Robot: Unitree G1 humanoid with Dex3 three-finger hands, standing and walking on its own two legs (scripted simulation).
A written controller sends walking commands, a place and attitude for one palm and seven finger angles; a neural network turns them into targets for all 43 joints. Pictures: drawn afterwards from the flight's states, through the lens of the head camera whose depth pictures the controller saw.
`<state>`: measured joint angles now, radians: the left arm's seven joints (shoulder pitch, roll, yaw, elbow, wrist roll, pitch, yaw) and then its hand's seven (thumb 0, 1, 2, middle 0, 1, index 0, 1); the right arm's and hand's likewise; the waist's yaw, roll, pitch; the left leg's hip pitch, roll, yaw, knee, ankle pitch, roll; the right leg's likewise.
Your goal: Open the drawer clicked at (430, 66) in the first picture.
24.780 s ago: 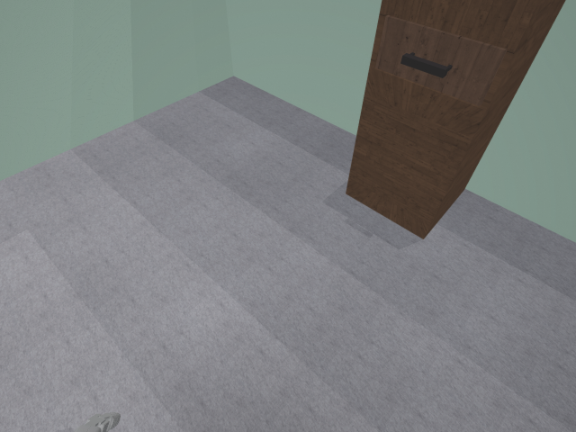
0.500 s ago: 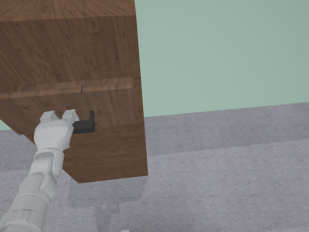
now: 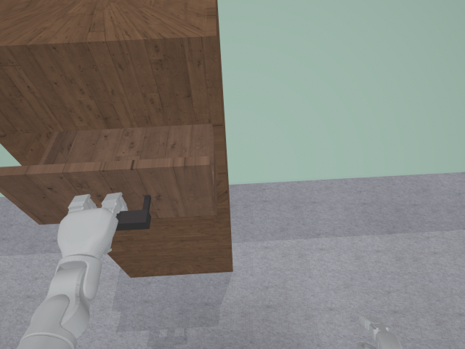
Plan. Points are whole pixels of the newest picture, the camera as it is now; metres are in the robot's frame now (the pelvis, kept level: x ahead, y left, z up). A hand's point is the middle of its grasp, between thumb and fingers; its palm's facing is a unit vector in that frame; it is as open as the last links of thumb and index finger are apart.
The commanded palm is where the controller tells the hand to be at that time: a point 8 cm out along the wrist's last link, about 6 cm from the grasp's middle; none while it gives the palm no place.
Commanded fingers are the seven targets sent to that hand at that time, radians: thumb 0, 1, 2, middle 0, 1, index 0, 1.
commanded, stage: pull the drawer open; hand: left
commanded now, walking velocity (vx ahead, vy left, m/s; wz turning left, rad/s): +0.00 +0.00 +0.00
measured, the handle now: (110, 211) +0.35 +0.25 +0.01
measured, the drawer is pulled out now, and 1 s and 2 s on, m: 0.10 0.22 0.30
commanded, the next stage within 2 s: open the thumb to release the handle in 1.84 s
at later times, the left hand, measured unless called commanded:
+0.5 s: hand (93, 284) +0.23 +0.25 -0.01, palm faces -0.02 -0.06 -1.00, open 5.9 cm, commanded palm +0.20 +0.25 +0.05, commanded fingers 0.00 0.90 0.90 -0.40 -1.35 -0.40 -1.35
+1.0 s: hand (86, 312) +0.18 +0.25 +0.00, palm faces -0.03 -0.08 -1.00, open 5.9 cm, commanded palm +0.15 +0.25 +0.05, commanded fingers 0.00 0.90 0.90 -0.40 -1.35 -0.40 -1.35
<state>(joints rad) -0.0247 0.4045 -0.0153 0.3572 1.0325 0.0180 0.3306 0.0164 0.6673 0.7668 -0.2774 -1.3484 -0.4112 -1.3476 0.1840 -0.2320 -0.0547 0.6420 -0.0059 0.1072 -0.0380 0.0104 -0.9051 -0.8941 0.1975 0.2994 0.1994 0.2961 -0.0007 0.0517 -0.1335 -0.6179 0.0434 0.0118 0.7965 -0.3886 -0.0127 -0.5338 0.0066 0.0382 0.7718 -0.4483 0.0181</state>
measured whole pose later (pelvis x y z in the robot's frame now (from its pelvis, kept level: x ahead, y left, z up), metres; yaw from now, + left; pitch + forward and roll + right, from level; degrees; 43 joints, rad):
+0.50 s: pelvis -0.01 -0.01 +0.00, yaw +0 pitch +10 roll +0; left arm 0.24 0.39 -0.01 0.15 1.03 0.00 0.38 0.02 0.66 0.77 -0.29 -1.35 -0.42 -1.35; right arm 0.13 -0.24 -0.06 0.64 -0.02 0.08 -0.03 0.01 -0.91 -0.89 0.20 0.30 0.20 0.30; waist 0.02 0.05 -0.13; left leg -0.60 0.04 0.00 0.81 -0.39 -0.03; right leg -0.52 0.01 0.03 0.81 -0.46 0.01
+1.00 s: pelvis -0.02 -0.01 +0.00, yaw +0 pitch +9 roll +0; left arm 0.38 0.38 0.00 0.03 1.02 0.00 0.38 0.03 0.65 0.74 -0.29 -1.35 -0.42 -1.35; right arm 0.13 -0.22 -0.03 0.62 -0.03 0.08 -0.03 0.01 -0.90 -0.89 0.20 0.30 0.20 0.30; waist 0.04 0.05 -0.11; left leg -0.59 0.05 0.00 0.82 -0.38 -0.03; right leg -0.52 0.01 0.03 0.83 -0.46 0.00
